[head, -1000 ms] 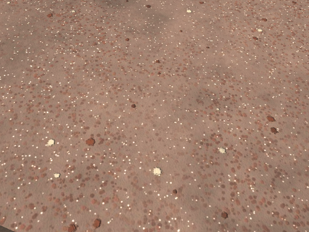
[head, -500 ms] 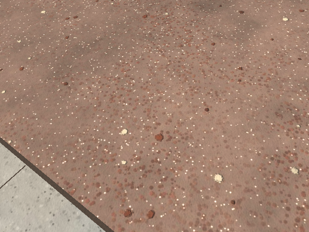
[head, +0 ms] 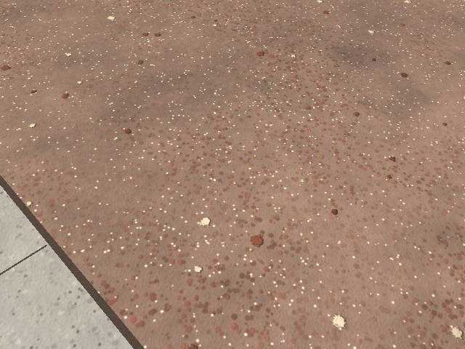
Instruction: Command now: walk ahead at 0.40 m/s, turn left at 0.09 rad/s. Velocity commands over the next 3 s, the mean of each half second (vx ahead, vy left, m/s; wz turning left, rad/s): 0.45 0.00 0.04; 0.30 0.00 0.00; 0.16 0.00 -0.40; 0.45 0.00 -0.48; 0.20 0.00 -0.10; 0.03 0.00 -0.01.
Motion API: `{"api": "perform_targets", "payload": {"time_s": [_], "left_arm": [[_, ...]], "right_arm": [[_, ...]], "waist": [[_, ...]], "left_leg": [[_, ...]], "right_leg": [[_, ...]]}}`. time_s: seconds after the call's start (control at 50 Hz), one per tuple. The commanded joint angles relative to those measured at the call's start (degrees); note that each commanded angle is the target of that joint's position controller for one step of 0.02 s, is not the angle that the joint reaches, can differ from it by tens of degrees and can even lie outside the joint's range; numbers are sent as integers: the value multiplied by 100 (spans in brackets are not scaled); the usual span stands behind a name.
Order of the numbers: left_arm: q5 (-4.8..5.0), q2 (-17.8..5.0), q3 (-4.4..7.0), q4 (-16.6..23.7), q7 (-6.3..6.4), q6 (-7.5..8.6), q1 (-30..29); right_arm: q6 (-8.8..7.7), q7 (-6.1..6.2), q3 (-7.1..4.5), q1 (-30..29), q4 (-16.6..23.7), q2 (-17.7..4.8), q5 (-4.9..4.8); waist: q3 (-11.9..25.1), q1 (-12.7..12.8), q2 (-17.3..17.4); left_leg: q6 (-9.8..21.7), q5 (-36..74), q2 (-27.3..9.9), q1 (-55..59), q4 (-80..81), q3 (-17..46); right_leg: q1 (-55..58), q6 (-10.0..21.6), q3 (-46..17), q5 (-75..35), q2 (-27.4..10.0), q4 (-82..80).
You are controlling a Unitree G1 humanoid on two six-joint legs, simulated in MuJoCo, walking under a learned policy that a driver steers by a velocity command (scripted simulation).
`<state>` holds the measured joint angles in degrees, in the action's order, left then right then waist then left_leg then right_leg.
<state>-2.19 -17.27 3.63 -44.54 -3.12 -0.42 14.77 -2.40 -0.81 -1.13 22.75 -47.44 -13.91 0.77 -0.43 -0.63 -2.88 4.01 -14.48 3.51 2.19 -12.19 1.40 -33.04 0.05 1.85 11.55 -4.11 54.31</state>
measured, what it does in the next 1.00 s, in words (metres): walks ahead: right foot, then left foot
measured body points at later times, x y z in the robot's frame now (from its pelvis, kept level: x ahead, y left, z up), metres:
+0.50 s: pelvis +0.26 -0.06 +0.00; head +0.28 -0.07 +0.45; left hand +0.28 +0.20 -0.13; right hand +0.36 -0.32 -0.14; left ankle +0.32 +0.09 -0.67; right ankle +0.24 -0.12 -0.75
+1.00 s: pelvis +0.49 -0.01 +0.00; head +0.54 +0.00 +0.44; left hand +0.55 +0.24 -0.16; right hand +0.56 -0.26 -0.14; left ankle +0.56 +0.05 -0.75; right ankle +0.48 -0.16 -0.69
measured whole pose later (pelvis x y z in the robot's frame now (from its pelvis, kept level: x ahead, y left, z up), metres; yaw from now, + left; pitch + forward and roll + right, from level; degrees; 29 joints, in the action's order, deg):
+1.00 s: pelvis +0.49 -0.01 +0.00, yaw -1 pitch +0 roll -1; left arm -0.9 -13.3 1.9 -54.4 1.0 0.1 11.2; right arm -4.0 0.8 0.5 11.1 -54.7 -11.2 0.7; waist -6.8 0.4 -1.2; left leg 5.5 -5.0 1.5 -16.4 -21.5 -5.7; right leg -24.9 -0.9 -3.8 23.7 0.9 55.4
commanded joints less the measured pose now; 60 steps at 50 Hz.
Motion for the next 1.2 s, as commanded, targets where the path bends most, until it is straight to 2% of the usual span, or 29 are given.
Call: {"api": "perform_targets", "payload": {"time_s": [0.02, 0.1, 0.16, 0.2, 0.22, 0.24, 0.26, 0.28, 0.3, 0.32, 0.38, 0.48, 0.58, 0.68, 0.72, 0.74, 0.76, 0.78, 0.8, 0.82, 0.84, 0.86, 0.88, 0.92, 0.96, 1.02, 1.1, 1.16, 1.2], "left_arm": [[0, -267, 32, 587, -16, 100, -971], [22, -155, -47, 802, -44, 144, -1514], [31, -196, -49, 836, -3, 171, -1446], [56, -332, 27, 603, 115, 198, -658], [43, -434, 93, 296, 192, 247, 263], [-69, -774, 194, 58, 284, 312, 1225], [-168, -1538, 357, 2, 311, 342, 1665], [63, -1229, 284, -30, 252, 324, 1352], [115, -938, 206, 10, 245, 321, 667], [110, -558, 110, 57, 215, 357, 270], [124, -223, -16, -116, 220, 497, 108], [185, -282, -2, -490, 210, 615, 648], [205, -275, -31, -759, 228, 621, 1040], [136, -362, -34, -1015, 316, 578, 1330], [96, -382, -37, -1066, 364, 541, 1183], [79, -391, -38, -1093, 382, 521, 1121], [136, -397, -47, -1110, 389, 503, 1043], [244, -262, -108, -964, 402, 539, 1097], [568, 478, -277, -1023, 388, 516, 2144], [452, -210, -86, -1211, 493, 426, 1796], [430, -136, -84, -1047, 488, 425, 1272], [293, -49, -123, -1027, 485, 405, 931], [183, -7, -116, -1050, 459, 321, 737], [74, 192, -141, -1192, 382, 113, 1023], [115, 304, -154, -1261, 396, -35, 1192], [89, 54, -63, -1046, 458, -162, 717], [82, -22, -19, -746, 438, -359, 164], [38, -3, -28, -639, 376, -409, 31], [20, -76, -2, -530, 284, -370, -2]], "right_arm": [[-135, 23, -205, 171, 110, -824, -3], [-179, 62, -216, 399, -139, -920, 20], [-188, 110, -230, 351, -281, -1029, 23], [-195, 120, -247, 181, -336, -1140, 55], [-172, 116, -251, 116, -365, -1166, 47], [-185, 111, -195, 170, -296, -1030, 22], [-200, 54, -38, 790, -115, -291, -142], [-210, 61, -156, 478, -197, -789, 28], [-208, 35, -204, 69, -82, -864, 24], [-238, -2, -166, -145, -66, -808, 29], [-64, -87, -109, 35, -234, -540, 141], [43, -151, -84, -897, 21, -455, 158], [-14, -178, 16, -2011, 340, -257, 113], [-55, -145, 5, -2520, 518, -361, 99], [-113, -103, -28, -2177, 414, -400, 124], [-181, -54, -64, -1564, 183, -447, 153], [-287, 4, -104, -655, -147, -518, 217], [-368, 77, -187, 174, -369, -872, 351], [-325, 84, -325, 406, -442, -1381, 331], [-279, 48, -263, 427, -418, -989, -48], [-282, 73, -203, -181, -385, -840, -96], [-281, 109, -80, -708, -336, -427, -69], [-287, 166, 23, -950, -347, -171, -69], [-270, 214, 94, -1111, -430, -164, -44], [-279, 191, 35, -1224, -454, -472, -6], [-95, 219, -79, -1277, -390, -723, -9], [240, 340, -141, -1281, -310, -660, 56], [353, 351, -211, -1258, -231, -719, 104], [375, 336, -306, -1241, -219, -931, 60]], "waist": [[-667, -224, 835], [-779, -308, 862], [-764, -162, 854], [-289, 242, 863], [247, 670, 672], [921, 1024, 315], [1755, 744, -1231], [1555, 714, -666], [591, 383, -331], [169, 267, 47], [-68, -87, -155], [-436, -6, -2], [-529, 247, -7], [-560, 333, -24], [-451, 125, -64], [-147, -88, -104], [304, -466, 7], [1010, -656, 286], [2174, -303, 1790], [2580, -466, 719], [1755, -263, 897], [980, -120, 625], [572, 20, 552], [521, 313, 660], [673, 500, 782], [689, 429, 880], [481, 289, 976], [363, 122, 1078], [277, 77, 1119]], "left_leg": [[824, 1029, -1380, 44, 636, 893], [774, 1939, -1487, 31, 499, 697], [664, 2815, -1645, 124, 266, 612], [471, 4739, -1559, 89, -718, 399], [352, 5137, -1328, -138, -1873, 162], [255, 3761, -1053, -1165, -3450, -9], [-37, -184, 38, -3022, -5731, -276], [107, -1259, 150, -3537, -6274, 545], [170, -780, -256, -3782, -6375, 502], [190, -342, -507, -3644, -6032, 380], [56, -14, -816, -3021, -5454, 142], [-220, 712, -1054, -3959, -4661, -147], [-334, 1613, -896, -3883, -2963, -454], [-82, 1401, -666, -3684, -2121, -524], [95, 971, -426, -3179, -1864, -573], [187, 958, -185, -2533, -1677, -628], [308, 1808, -143, -1451, -1132, -651], [484, 3914, -1088, 188, -1501, 81], [1745, 7334, -3158, 2183, -1924, 2302], [1758, 8402, -2915, 1833, -1913, 2207], [1573, 7923, -2705, 1172, -1541, 1537], [1295, 7065, -2377, 368, -1221, 1140], [1053, 6575, -2101, -265, -979, 836], [848, 6410, -1782, -1119, -763, 329], [905, 6558, -1733, -1396, -742, -21], [969, 5734, -1759, -1405, -800, -221], [1070, 3553, -1894, -1713, -693, -220], [971, -238, -2029, -1969, -147, 93], [851, -1756, -2165, -2034, 116, 350]], "right_leg": [[-1128, -103, 80, -356, -50, -343], [-695, 43, 187, -531, 63, -1342], [-85, 342, 292, -291, 222, -1835], [1174, 569, 430, 7, 601, -2087], [2329, 701, 498, -100, 779, -2453], [3853, 910, -342, 495, -7, -2617], [5249, 1577, -3410, 1845, -1848, -3303], [4703, 1601, -4609, 1997, -1871, -4147], [3868, 1472, -3529, 2040, -1707, -4092], [3153, 1359, -2781, 1412, -1442, -4234], [2265, 1104, -1473, -49, -824, -4539], [2457, 1238, -866, -759, -674, -4960], [2781, 1111, -373, -1724, -472, -4857], [3680, 1070, -386, -2749, -796, -4504], [3934, 936, -285, -4164, -798, -3876], [3986, 805, -241, -5075, -674, -3142], [3735, 613, -62, -5032, -409, -2064], [2620, 438, 31, -3200, -148, -708], [784, 159, 247, 2010, 918, 1679], [876, 162, -783, 2308, 925, 2007], [595, 137, -884, 2066, 698, 1883], [495, 110, -789, 1792, 470, 1441], [702, 66, -799, 1577, 336, 1022], [1546, -59, -630, 1277, 411, 484], [1835, -150, -459, 1129, 561, 251], [1417, -146, -273, 995, 552, 222], [1223, -93, -153, 1031, 349, 187], [1338, 31, 39, 1144, 223, -324], [1571, 156, 214, 1554, 282, -802]]}}
Next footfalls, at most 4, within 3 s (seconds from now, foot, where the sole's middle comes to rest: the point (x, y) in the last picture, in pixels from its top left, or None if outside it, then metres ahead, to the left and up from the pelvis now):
0.24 right None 0.28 -0.12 -0.78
0.78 left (208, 321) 0.60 0.05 -0.78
1.28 right None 0.49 -0.13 -0.78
1.78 left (237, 251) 0.84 -0.04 -0.78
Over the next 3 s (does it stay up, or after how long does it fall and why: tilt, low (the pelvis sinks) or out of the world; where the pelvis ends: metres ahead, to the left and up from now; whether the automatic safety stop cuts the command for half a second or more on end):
stays up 0.94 -0.21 0.00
